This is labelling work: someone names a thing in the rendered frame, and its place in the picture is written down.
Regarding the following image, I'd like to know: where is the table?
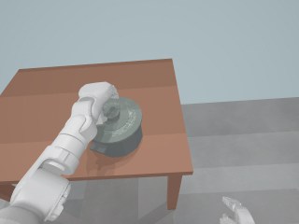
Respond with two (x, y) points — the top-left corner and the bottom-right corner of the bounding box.
(0, 58), (193, 210)

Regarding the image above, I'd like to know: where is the lid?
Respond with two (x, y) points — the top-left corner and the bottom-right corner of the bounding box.
(93, 96), (143, 145)

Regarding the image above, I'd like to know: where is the robot left upper arm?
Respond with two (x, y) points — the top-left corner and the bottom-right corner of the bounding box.
(0, 166), (72, 224)

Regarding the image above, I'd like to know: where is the left robot forearm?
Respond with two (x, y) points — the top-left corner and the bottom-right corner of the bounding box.
(9, 94), (103, 205)

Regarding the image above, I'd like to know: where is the robot left hand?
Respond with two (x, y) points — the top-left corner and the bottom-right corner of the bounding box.
(78, 81), (120, 125)

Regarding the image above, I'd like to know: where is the knob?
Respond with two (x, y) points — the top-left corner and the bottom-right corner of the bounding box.
(104, 106), (120, 122)

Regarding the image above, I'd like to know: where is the pot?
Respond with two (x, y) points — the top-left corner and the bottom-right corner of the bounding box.
(90, 125), (143, 158)

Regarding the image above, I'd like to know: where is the robot right hand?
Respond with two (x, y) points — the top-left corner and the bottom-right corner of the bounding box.
(220, 196), (255, 224)

